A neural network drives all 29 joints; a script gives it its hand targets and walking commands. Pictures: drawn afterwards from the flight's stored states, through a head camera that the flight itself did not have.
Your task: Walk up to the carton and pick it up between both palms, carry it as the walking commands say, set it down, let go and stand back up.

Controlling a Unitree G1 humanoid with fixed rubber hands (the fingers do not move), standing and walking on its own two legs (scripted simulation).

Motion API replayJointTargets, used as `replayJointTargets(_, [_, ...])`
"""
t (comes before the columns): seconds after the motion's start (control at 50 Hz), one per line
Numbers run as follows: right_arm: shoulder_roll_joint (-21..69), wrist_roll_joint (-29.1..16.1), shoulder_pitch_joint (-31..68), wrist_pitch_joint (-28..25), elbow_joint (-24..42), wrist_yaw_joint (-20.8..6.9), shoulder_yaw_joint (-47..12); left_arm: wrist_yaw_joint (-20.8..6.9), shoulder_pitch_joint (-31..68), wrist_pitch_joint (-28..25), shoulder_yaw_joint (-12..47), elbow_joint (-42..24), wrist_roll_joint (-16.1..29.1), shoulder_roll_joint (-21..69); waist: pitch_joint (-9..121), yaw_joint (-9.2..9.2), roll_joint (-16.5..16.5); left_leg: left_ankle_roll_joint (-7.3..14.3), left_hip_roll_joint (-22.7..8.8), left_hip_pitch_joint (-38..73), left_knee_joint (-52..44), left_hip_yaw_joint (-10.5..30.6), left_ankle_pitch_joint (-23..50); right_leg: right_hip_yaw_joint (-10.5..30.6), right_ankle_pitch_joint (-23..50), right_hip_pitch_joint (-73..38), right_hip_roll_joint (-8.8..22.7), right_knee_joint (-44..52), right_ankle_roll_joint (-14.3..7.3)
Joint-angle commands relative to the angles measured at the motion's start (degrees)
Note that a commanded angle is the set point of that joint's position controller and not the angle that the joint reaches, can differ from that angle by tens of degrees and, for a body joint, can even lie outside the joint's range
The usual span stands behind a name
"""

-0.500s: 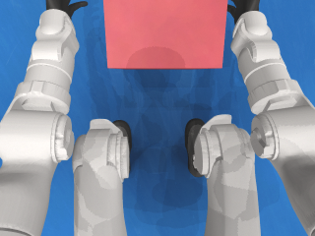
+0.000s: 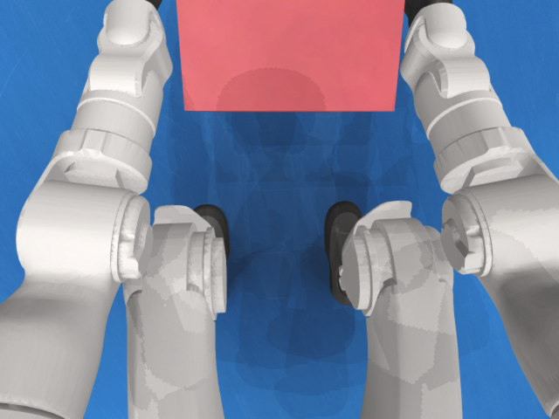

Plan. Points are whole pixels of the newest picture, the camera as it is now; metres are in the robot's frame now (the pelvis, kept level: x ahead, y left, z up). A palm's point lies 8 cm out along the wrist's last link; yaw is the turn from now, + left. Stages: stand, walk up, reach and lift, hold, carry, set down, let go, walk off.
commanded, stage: reach and lift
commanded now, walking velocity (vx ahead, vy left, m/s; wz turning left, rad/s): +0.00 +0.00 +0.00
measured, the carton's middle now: (283, 29) +0.52 +0.00 -0.25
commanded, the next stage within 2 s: none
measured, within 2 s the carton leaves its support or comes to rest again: leaves its support in 0.60 s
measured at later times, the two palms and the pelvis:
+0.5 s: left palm out of the picture +0.53 +0.17 -0.18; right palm out of the picture +0.53 -0.12 -0.18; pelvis +0.01 +0.00 -0.02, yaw +1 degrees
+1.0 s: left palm out of the picture +0.53 +0.17 -0.12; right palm out of the picture +0.53 -0.13 -0.13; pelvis +0.00 +0.00 +0.00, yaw +1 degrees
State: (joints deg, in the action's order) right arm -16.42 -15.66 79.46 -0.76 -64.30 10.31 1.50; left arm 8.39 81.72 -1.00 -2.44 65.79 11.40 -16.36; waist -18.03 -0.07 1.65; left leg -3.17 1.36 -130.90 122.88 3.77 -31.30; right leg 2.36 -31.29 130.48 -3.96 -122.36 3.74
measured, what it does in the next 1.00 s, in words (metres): stands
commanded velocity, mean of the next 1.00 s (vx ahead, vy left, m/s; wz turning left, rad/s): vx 0.00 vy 0.00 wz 0.00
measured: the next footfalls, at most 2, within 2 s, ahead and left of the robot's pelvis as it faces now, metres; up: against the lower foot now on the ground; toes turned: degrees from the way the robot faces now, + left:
none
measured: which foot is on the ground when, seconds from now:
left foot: down 0.00-1.00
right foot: down 0.00-1.00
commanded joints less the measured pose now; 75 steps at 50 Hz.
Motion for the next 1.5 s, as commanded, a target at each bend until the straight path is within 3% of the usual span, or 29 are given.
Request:
replayJointTargets(0.0, [7.6,-0.3,18.1,-1.0,7.3,-2.5,-4.1,-1.1,15.5,-1.3,1.5,-5.9,0.2,0.8,67.9,-4.41,-0.8,1.0,1.5,34.7,-9.4,-6.7,16.1,-5.6,15.0,-33.4,-1.2,8.6,-0.3])
replayJointTargets(0.1, [21.2,0.0,23.8,-0.5,8.2,-5.1,-7.0,-4.2,20.8,-0.9,5.0,-6.7,0.2,14.2,67.8,-4.71,-0.5,1.2,2.3,33.2,-8.8,-6.9,16.4,-5.4,15.9,-33.7,-2.4,8.2,-0.3])
replayJointTargets(0.2, [44.0,3.2,33.2,1.9,9.5,-11.4,-8.6,-11.0,28.1,1.9,6.8,-8.1,-3.5,38.3,65.5,-5.06,-1.4,1.3,3.8,30.3,-7.6,-8.0,15.5,-5.7,14.8,-30.6,-4.1,7.1,-0.9])
replayJointTargets(0.28, [50.7,6.4,33.9,3.6,11.1,-14.4,-6.2,-14.4,28.4,4.3,4.9,-10.3,-6.1,46.8,65.9,-4.28,-2.1,1.5,4.9,29.6,-6.2,-8.8,15.9,-6.3,14.9,-28.7,-4.7,6.3,-1.5])
replayJointTargets(0.42, [54.4,10.0,31.3,5.5,11.9,-15.9,-3.4,-16.9,28.5,6.4,5.5,-12.6,-6.0,52.7,63.5,-1.22,-2.0,1.2,5.5,28.4,-5.3,-8.4,16.3,-7.0,15.1,-26.3,-4.7,5.4,-2.2])
replayJointTargets(0.5, [56.9,10.6,30.1,6.2,12.4,-16.7,-2.9,-17.3,28.2,6.9,5.9,-14.0,-6.3,54.5,63.6,-1.25,-2.2,1.3,5.7,28.8,-5.5,-8.4,17.1,-7.4,15.7,-26.0,-5.0,5.0,-2.6])
replayJointTargets(0.66, [61.2,8.5,31.7,7.2,19.1,-16.7,-6.7,-16.9,28.5,8.0,8.8,-19.2,-5.2,58.7,76.2,-1.52,-2.5,1.2,6.1,35.5,-5.7,-8.9,22.8,-8.5,20.4,-30.9,-5.3,5.0,-2.0])
replayJointTargets(0.96, [65.1,10.8,35.1,12.2,24.5,-16.4,-7.6,-17.7,28.9,13.5,8.3,-20.9,-7.8,64.4,83.6,-0.48,-1.9,1.2,6.8,37.3,-10.9,-9.9,15.6,-9.1,13.8,-34.7,-5.6,10.5,-1.0])
replayJointTargets(1.22, [68.1,14.9,30.6,15.0,23.1,-18.1,-4.5,-18.8,24.4,16.3,5.2,-20.4,-12.8,67.0,82.9,-0.85,-2.2,1.2,7.3,37.0,-16.0,-9.7,16.7,-9.0,14.8,-33.7,-6.1,15.1,-1.0])
replayJointTargets(1.48, [70.7,13.5,27.5,16.6,28.5,-17.8,-8.9,-18.0,21.8,17.6,10.5,-26.2,-10.5,70.3,92.1,-0.62,-2.5,0.7,7.8,44.4,-20.0,-9.8,21.3,-9.2,18.9,-39.9,-6.7,19.1,-0.6])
